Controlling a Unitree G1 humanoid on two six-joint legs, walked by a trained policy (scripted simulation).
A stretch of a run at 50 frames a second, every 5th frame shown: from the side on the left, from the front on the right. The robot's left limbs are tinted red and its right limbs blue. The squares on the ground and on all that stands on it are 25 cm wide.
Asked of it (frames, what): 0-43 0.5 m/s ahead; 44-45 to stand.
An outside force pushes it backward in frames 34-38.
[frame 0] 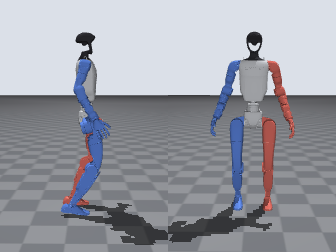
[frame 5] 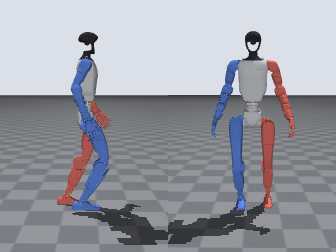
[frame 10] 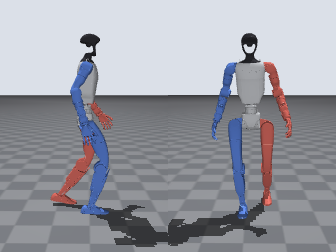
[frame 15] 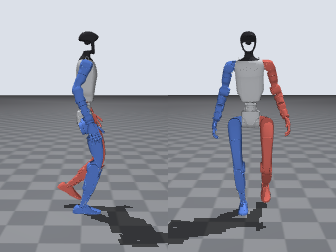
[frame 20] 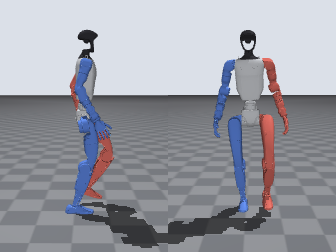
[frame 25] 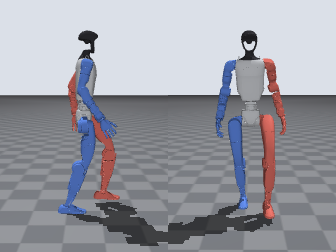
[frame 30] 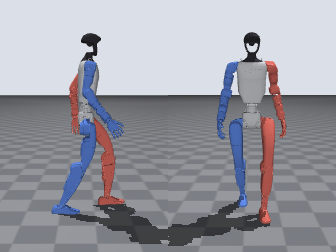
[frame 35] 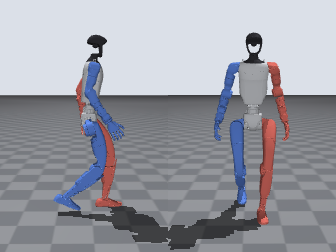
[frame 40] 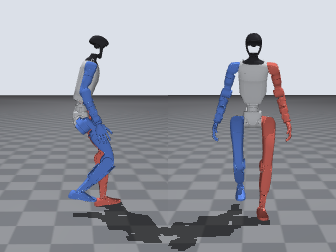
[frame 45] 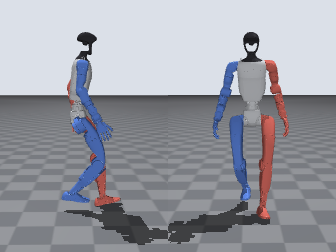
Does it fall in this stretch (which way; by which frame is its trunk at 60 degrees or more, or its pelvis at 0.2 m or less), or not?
no
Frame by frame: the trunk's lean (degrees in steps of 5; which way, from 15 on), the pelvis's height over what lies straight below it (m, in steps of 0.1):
0: 0, 0.8
5: 0, 0.8
10: 5, 0.8
15: 5, 0.8
20: 5, 0.8
25: 5, 0.8
30: 5, 0.8
35: 5, 0.7
40: 15 forward, 0.8
45: 10, 0.8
